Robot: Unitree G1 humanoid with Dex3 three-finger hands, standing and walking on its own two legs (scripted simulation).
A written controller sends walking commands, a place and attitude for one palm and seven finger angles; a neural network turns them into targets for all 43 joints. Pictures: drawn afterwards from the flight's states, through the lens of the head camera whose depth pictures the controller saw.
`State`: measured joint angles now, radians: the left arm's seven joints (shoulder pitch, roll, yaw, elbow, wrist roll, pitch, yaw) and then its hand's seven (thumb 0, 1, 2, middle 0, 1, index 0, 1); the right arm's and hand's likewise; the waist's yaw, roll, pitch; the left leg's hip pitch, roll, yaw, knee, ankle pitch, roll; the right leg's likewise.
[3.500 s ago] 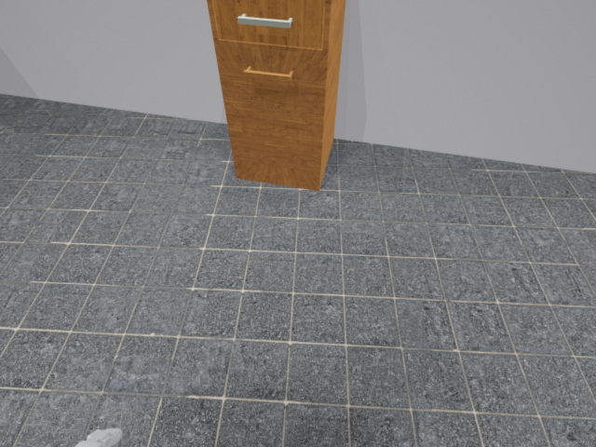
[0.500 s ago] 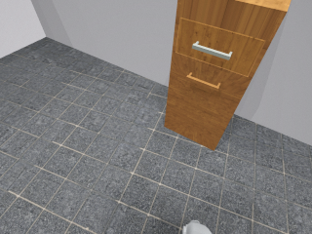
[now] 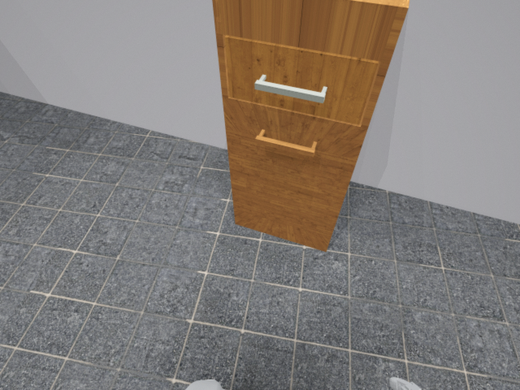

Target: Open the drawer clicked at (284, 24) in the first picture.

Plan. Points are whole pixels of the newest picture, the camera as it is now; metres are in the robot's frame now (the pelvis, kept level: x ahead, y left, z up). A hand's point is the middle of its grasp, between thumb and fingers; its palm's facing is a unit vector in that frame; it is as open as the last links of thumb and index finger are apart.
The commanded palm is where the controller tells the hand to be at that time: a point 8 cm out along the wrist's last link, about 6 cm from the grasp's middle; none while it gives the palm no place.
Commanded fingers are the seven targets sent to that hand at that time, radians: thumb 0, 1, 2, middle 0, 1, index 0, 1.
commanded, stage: turn to face it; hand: left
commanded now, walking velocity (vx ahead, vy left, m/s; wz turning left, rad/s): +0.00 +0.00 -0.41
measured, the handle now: (291, 87) +0.81 -0.01 +0.02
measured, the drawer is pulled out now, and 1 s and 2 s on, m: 0.00 0.00 0.00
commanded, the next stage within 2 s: take the last steps up to it in 0.28 s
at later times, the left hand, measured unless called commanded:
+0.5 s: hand out of the picture +0.13 +0.19 -0.16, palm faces -0.21 -0.95 -0.24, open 7.4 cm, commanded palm none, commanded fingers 0.00 0.90 0.90 -0.20 -0.30 -0.20 -0.30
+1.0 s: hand out of the picture +0.14 +0.19 -0.18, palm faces -0.23 -0.96 -0.16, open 7.4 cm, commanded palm none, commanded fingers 0.00 0.90 0.90 -0.20 -0.30 -0.20 -0.30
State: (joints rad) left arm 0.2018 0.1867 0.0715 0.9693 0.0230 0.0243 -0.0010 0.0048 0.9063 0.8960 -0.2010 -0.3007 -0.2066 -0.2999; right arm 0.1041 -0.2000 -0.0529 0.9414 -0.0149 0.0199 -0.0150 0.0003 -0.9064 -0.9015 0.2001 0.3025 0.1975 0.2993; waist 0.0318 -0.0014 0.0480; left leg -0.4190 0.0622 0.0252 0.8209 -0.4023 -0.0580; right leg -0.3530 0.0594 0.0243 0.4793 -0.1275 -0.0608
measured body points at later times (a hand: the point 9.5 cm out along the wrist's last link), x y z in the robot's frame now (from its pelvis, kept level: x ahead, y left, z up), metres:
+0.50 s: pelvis +0.01 +0.01 +0.00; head +0.04 -0.01 +0.44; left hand +0.14 +0.24 -0.14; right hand -0.04 -0.22 -0.16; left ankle +0.02 +0.14 -0.73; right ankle -0.04 -0.09 -0.74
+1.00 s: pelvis +0.13 +0.01 +0.00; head +0.14 +0.02 +0.45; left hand +0.16 +0.24 -0.17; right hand +0.10 -0.22 -0.15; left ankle +0.18 +0.09 -0.73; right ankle +0.02 -0.08 -0.66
